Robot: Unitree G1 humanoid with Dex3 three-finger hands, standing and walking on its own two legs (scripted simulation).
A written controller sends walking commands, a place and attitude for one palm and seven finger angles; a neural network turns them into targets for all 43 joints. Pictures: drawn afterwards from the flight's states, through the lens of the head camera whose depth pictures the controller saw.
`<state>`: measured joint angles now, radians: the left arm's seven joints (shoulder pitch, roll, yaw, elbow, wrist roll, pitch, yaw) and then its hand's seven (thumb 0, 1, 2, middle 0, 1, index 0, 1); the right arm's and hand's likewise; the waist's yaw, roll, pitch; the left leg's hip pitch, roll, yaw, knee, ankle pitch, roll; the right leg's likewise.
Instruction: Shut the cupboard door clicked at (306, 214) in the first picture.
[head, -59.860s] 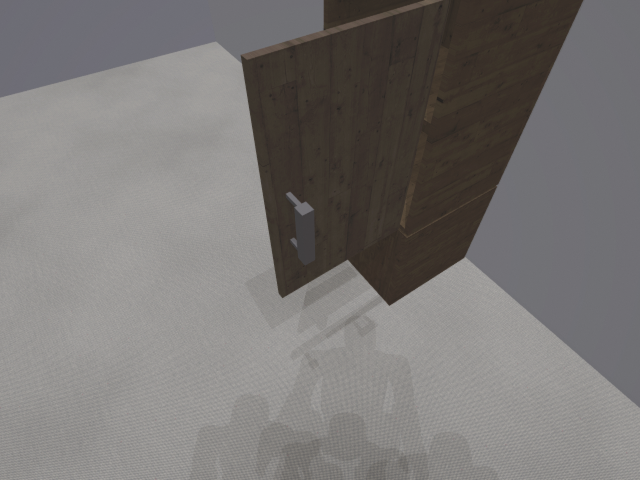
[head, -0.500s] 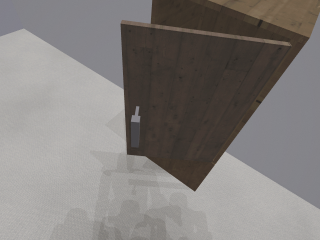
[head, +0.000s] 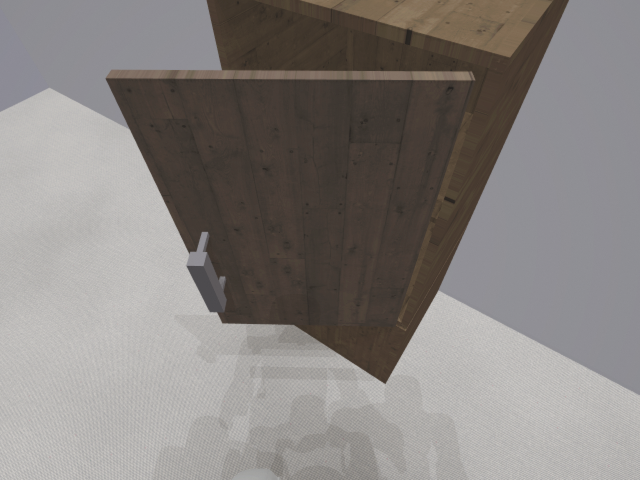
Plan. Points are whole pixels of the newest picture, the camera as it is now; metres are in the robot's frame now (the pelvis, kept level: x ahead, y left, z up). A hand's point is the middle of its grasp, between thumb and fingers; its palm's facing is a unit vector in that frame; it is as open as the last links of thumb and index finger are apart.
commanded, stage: come to a stop and stand still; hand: left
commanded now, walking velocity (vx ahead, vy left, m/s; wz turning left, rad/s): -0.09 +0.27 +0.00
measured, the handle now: (211, 273) +0.44 +0.21 -0.08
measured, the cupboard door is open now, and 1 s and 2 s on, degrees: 33 33 33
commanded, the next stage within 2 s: look again from close up in 1.00 s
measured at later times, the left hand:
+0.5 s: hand out of the picture -0.01 +0.22 -0.17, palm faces +0.05 -0.96 -0.27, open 7.3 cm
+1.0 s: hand out of the picture -0.07 +0.17 -0.17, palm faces +0.02 -0.99 -0.17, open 7.3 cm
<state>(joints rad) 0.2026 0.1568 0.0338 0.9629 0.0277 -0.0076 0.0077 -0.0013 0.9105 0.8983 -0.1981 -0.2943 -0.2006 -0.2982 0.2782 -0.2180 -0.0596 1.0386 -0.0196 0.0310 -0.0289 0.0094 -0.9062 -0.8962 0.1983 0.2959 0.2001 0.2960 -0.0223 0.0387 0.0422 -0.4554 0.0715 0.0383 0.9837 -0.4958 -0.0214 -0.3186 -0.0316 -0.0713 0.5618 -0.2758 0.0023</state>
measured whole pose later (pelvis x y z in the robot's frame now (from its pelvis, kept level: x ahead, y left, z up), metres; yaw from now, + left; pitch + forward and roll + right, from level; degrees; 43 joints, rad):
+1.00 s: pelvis -0.06 +0.01 +0.01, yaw +1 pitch +0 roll +0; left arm 0.35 0.13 -0.02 1.04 0.02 0.01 0.02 0.00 0.91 0.90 -0.20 -0.29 -0.20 -0.30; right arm 0.34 -0.18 -0.01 1.03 -0.02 0.01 -0.01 0.01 -0.91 -0.90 0.20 0.30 0.20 0.30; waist -0.01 0.01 0.02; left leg -0.32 -0.05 0.12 0.42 -0.12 0.10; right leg -0.25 -0.02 0.02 0.51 -0.28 0.00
